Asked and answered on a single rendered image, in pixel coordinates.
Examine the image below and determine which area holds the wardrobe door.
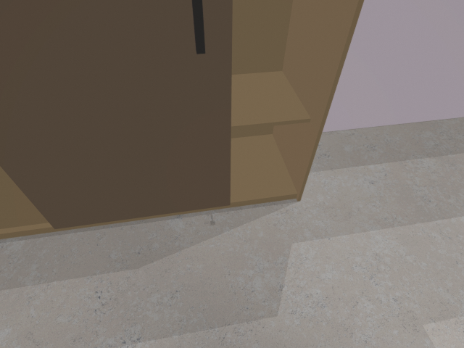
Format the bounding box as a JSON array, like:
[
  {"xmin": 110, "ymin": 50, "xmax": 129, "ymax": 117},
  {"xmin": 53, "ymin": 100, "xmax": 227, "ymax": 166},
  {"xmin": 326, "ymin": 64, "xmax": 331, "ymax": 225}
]
[
  {"xmin": 0, "ymin": 166, "xmax": 48, "ymax": 229},
  {"xmin": 0, "ymin": 0, "xmax": 233, "ymax": 229}
]

